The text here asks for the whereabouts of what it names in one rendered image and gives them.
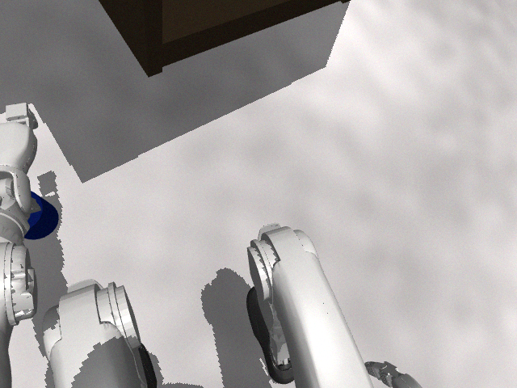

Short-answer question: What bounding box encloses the right robot hand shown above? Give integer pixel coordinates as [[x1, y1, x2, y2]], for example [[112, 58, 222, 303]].
[[364, 361, 422, 388]]

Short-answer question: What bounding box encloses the left robot arm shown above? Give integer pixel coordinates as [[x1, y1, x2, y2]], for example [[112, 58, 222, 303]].
[[0, 166, 38, 388]]

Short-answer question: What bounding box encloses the bookshelf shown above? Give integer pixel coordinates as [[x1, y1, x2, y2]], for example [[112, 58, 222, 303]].
[[99, 0, 350, 77]]

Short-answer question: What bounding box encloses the right robot foot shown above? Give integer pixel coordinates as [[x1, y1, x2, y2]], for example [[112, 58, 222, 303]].
[[246, 287, 294, 384]]

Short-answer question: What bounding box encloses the left robot foot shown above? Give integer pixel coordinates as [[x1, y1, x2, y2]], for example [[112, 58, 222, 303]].
[[138, 343, 157, 388]]

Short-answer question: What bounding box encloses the left robot hand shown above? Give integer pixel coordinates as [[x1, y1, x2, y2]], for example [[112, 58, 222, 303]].
[[0, 103, 41, 213]]

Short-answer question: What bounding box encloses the mug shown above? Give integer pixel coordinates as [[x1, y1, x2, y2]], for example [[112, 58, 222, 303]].
[[24, 191, 59, 240]]

